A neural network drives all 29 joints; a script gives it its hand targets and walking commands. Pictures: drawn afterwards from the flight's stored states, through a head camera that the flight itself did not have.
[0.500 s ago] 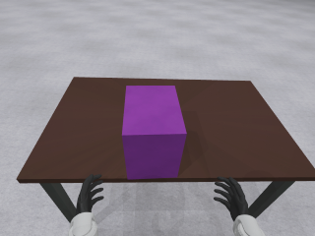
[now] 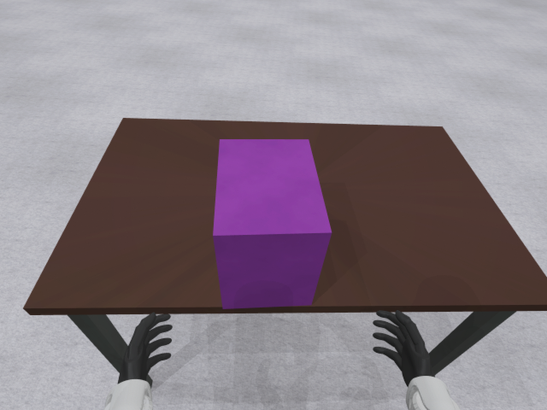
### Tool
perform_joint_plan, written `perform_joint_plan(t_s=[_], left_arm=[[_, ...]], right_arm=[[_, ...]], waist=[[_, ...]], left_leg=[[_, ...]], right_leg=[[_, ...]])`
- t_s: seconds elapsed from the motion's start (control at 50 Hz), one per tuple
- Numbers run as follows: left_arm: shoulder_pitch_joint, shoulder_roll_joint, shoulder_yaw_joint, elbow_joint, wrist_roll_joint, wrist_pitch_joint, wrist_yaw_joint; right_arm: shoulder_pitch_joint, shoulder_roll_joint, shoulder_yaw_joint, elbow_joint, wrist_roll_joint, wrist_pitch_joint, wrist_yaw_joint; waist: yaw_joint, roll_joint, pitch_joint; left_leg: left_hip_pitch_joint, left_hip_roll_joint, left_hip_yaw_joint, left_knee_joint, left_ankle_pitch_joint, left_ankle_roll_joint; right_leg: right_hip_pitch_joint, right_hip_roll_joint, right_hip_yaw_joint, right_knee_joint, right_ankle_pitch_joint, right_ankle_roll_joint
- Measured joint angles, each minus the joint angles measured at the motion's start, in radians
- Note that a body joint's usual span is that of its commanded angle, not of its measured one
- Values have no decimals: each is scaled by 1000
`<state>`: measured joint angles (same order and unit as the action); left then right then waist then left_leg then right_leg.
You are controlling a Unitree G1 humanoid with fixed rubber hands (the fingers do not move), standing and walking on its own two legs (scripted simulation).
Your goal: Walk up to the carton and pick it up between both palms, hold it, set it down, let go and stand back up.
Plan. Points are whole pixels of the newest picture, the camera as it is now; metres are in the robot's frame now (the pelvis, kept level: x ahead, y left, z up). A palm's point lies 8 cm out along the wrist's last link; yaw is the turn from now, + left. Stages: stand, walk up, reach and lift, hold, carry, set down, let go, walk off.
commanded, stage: set down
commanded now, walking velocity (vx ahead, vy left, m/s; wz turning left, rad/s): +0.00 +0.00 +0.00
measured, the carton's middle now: (266, 223) +0.44 +0.02 +0.01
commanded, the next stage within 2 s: let go in 1.44 s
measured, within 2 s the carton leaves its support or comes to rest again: neither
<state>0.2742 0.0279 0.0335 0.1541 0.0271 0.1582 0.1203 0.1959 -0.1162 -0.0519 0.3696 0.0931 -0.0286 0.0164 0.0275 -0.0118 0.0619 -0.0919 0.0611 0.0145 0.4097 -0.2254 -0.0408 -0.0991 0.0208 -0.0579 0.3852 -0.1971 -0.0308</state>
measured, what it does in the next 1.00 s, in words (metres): stands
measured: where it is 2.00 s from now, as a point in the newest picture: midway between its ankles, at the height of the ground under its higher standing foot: outside the picture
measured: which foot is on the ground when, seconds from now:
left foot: down 0.00-1.00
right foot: down 0.00-1.00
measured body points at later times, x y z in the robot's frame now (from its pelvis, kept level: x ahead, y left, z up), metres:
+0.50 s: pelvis +0.02 +0.01 +0.00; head +0.03 +0.02 +0.45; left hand +0.19 +0.21 -0.05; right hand +0.21 -0.20 -0.05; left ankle +0.00 +0.14 -0.74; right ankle +0.02 -0.10 -0.74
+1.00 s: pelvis +0.02 +0.01 +0.00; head +0.03 +0.02 +0.45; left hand +0.19 +0.21 -0.08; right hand +0.20 -0.20 -0.07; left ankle +0.00 +0.14 -0.74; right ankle +0.02 -0.10 -0.74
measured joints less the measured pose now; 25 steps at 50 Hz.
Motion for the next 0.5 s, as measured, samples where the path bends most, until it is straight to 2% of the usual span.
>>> perform_joint_plan(t_s=[0.36, 0.5], left_arm=[[13, 13, 0, 33, 0, -7, -48], [17, 31, 0, 60, 0, -17, -56]], right_arm=[[12, 0, 0, 13, -16, -50, -11], [14, 0, 0, 78, -25, -69, -14]], waist=[[0, 0, 29], [0, 0, 30]], left_leg=[[2, -1, 0, -2, -16, 0], [2, -1, 0, -2, -21, 0]], right_leg=[[10, 0, 0, -20, -7, 0], [13, 0, 0, -25, -9, 0]])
